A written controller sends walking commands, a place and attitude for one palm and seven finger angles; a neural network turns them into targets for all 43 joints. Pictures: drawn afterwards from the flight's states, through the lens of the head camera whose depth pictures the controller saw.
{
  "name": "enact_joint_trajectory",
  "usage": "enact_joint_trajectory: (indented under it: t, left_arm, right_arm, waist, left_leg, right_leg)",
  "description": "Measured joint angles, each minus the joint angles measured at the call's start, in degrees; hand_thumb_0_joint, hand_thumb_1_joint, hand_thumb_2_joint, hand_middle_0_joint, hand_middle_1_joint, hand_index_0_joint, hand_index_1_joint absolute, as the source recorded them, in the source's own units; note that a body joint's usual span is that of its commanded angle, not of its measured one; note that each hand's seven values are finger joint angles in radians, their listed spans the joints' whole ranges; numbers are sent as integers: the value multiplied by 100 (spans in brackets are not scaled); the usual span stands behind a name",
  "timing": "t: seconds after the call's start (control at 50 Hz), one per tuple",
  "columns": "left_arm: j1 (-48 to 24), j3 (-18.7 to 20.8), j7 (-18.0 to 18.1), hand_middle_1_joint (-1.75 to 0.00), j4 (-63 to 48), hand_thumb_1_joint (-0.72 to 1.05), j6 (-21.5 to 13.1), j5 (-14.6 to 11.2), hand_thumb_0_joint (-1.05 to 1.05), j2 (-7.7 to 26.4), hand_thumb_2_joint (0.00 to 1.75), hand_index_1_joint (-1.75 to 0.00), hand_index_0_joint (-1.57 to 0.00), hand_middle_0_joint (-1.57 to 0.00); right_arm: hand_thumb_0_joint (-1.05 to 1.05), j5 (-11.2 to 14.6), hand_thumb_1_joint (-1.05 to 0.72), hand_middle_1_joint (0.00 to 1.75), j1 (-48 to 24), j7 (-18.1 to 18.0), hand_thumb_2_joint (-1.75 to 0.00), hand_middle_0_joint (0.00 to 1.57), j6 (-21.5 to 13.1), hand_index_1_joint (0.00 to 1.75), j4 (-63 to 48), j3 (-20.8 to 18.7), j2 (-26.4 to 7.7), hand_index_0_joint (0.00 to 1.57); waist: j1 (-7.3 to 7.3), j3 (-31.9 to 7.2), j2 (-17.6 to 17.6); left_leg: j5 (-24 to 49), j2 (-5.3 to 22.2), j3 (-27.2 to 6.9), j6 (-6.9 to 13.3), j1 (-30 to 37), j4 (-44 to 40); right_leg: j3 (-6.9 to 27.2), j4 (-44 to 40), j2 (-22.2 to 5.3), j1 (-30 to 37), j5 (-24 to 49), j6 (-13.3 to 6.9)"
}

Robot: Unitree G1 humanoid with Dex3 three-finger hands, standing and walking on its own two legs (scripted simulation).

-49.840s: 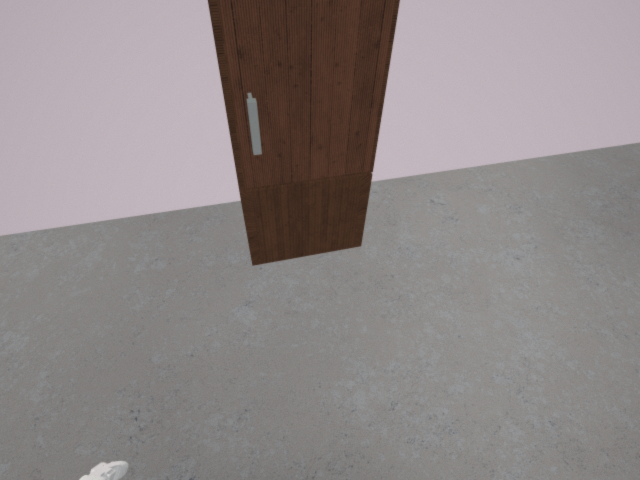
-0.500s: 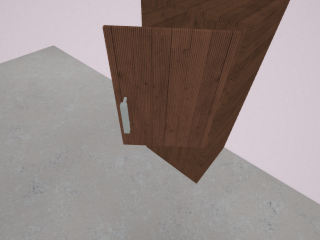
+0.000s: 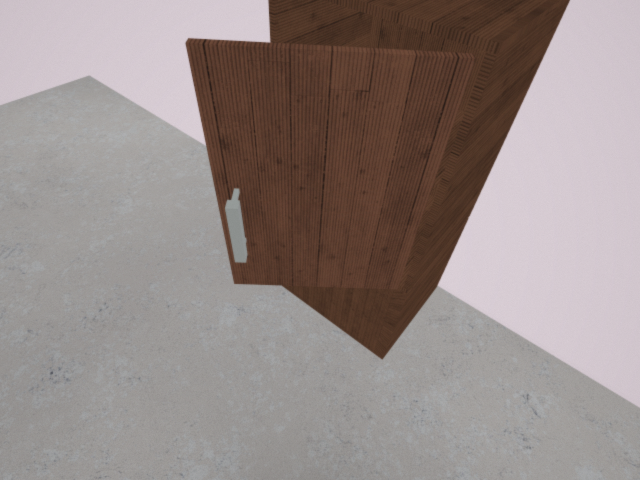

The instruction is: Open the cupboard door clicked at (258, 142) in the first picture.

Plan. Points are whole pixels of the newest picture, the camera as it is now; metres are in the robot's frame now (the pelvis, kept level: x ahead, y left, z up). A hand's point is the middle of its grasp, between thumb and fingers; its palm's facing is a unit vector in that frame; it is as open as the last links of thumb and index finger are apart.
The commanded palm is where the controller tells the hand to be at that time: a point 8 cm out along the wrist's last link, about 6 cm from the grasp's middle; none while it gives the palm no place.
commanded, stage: look again from close up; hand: left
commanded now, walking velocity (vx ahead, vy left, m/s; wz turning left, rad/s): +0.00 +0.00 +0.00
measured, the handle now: (238, 226) +0.60 +0.20 -0.10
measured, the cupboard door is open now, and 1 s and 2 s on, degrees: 39 39 39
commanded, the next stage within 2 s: raise the hand with hooked fingers in 0.50 s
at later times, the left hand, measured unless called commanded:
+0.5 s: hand out of the picture +0.05 +0.19 -0.17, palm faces +0.01 -0.97 -0.23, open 7.4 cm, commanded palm none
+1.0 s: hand (194, 438) +0.19 +0.18 -0.10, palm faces +0.08 -1.00 -0.03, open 8.5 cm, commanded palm +0.17 +0.25 -0.07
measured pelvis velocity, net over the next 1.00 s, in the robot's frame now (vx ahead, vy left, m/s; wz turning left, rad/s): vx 0.03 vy -0.05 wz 0.03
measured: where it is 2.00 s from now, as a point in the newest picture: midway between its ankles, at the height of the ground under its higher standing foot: outside the picture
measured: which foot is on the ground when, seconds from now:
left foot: down 0.00-1.00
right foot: down 0.00-1.00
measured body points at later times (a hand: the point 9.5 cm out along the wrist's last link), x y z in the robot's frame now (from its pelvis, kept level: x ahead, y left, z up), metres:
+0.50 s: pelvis +0.03 +0.00 +0.01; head +0.05 +0.00 +0.46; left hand +0.05 +0.24 -0.15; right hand +0.08 -0.26 -0.14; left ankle +0.06 +0.07 -0.74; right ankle +0.03 -0.14 -0.74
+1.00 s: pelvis +0.03 -0.05 -0.09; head +0.10 -0.02 +0.35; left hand +0.18 +0.23 -0.09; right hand +0.26 -0.29 -0.14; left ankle +0.06 +0.07 -0.74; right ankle +0.03 -0.14 -0.74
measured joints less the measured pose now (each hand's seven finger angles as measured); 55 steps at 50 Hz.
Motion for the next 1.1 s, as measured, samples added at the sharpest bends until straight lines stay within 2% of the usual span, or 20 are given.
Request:
enact_joint_trajectory:
  t: [0.62,0.64,0.66,0.7,0.74,0.78,0.84,0.88,0.92,0.96,1.0,1.04,1.1]
  left_arm:
    - [-717,-73,-8,-30,43,90,-38,-39,0,467,89,-30,-20,-21]
    - [-476,160,-21,-30,-788,90,258,-237,1,441,89,-30,-20,-21]
    - [-187,341,-2,-30,-1805,90,273,-399,1,434,89,-30,-20,-21]
    - [126,476,162,-30,-3273,89,-134,-684,2,458,89,-31,-20,-21]
    - [73,589,193,-32,-4121,87,-511,-942,2,407,88,-32,-20,-21]
    - [-197,778,-4,-33,-4391,85,-1140,-1106,1,348,87,-34,-20,-21]
    - [-411,1089,-678,-36,-4415,80,-2267,-1405,1,373,85,-37,-20,-21]
    - [-355,1226,-1313,-39,-4363,76,-2988,-1557,0,432,83,-39,-20,-21]
    - [-213,1318,-1985,-41,-4216,72,-3493,-1660,0,492,82,-42,-21,-22]
    - [2,1417,-2519,-44,-4111,68,-3635,-1777,0,525,80,-45,-21,-22]
    - [211,1553,-2814,-47,-4147,63,-3555,-1962,0,514,78,-48,-22,-23]
    - [425,1740,-2881,-50,-4432,58,-3499,-2144,1,481,76,-51,-22,-23]
    - [539,1976,-2863,-55,-5047,51,-3600,-2370,1,485,73,-55,-23,-24]
  right_arm:
    - [1,35,-91,30,-752,22,-90,20,-122,30,-36,105,-502,20]
    - [1,114,-91,30,-621,-3,-90,20,-147,30,-343,113,-501,20]
    - [1,182,-91,30,-426,-83,-90,21,-354,30,-674,139,-483,20]
    - [1,258,-91,30,-157,-216,-90,21,-826,30,-1066,174,-462,20]
    - [1,265,-91,30,-67,-225,-90,20,-1067,30,-1451,153,-489,20]
    - [1,220,-91,30,-160,-188,-90,21,-1207,30,-1788,120,-522,20]
    - [1,147,-91,30,-458,-50,-90,21,-1315,30,-2225,53,-468,20]
    - [1,132,-91,30,-646,61,-90,21,-1386,30,-2496,-15,-412,20]
    - [1,144,-91,30,-787,154,-90,21,-1456,30,-2765,-73,-431,20]
    - [1,156,-91,30,-882,173,-90,21,-1500,30,-2971,-126,-488,20]
    - [1,168,-91,30,-925,109,-90,21,-1521,30,-3136,-167,-567,20]
    - [1,154,-91,30,-955,12,-90,21,-1544,30,-3204,-189,-625,20]
    - [1,130,-91,30,-990,-148,-90,20,-1588,30,-3089,-162,-622,20]
  waist:
    - [25,131,36]
    - [-5,144,19]
    - [29,156,-42]
    - [75,44,-125]
    - [-3,-96,-65]
    - [-104,-272,31]
    - [-156,-599,-6]
    - [-138,-734,-117]
    - [-102,-789,-196]
    - [-35,-864,-249]
    - [74,-883,-247]
    - [193,-858,-207]
    - [349,-874,-130]
  left_leg:
    - [-140,-1,-44,-59,491,-337]
    - [-195,-5,-72,-66,430,-227]
    - [-236,-38,-82,-71,413,-167]
    - [-321,-109,-121,-90,339,-23]
    - [-462,-125,-225,-100,116,298]
    - [-661,-86,-296,-125,-343,787]
    - [-1011,32,-244,-195,-1337,1672]
    - [-1271,126,-209,-227,-2009,2313]
    - [-1372,196,-249,-317,-2623,2934]
    - [-1740,250,-306,-357,-3198,3549]
    - [-1888,300,-412,-392,-3661,4030]
    - [-2069,350,-548,-439,-3999,4467]
    - [-2351,382,-745,-509,-4357,4918]
  right_leg:
    - [-31,-415,15,533,-119,-8]
    - [-62,-307,9,484,-172,-15]
    - [-74,-116,-24,410,-276,-61]
    - [-113,243,-98,267,-518,-126]
    - [-224,492,-125,128,-685,-97]
    - [-302,858,-99,-250,-842,-101]
    - [-250,1753,-18,-1274,-1177,-177]
    - [-214,2408,52,-1968,-1433,-221]
    - [-245,3006,109,-2566,-1505,-310]
    - [-295,3601,154,-3113,-1890,-367]
    - [-397,4058,200,-3523,-2171,-425]
    - [-528,4395,251,-3783,-2332,-494]
    - [-716,4715,294,-4030,-2514,-547]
